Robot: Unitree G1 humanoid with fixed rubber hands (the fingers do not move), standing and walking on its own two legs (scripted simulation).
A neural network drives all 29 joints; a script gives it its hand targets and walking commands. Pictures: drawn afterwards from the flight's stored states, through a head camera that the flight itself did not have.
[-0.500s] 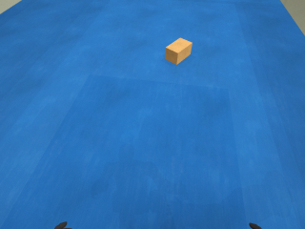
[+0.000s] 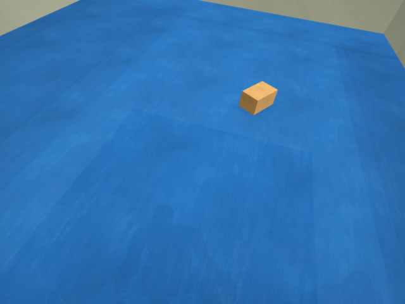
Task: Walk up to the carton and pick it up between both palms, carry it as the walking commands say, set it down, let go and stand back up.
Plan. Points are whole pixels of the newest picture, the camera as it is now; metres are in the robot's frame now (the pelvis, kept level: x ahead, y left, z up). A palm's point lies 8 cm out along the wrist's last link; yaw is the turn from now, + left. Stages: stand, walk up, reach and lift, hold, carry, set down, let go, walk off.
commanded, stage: walk up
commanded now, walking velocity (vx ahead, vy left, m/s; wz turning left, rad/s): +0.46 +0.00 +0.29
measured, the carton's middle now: (258, 97) +1.80 -0.57 -0.69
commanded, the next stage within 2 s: none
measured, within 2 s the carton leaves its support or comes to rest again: neither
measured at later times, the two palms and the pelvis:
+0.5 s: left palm (107, 254) +0.28 +0.23 -0.14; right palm (305, 251) +0.29 -0.28 -0.15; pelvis +0.21 -0.02 -0.02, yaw +6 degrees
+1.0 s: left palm (115, 173) +0.49 +0.24 -0.10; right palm (281, 198) +0.44 -0.25 -0.14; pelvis +0.41 -0.02 +0.00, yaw +10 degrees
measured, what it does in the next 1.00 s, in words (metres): walks ahead: right foot, then left foot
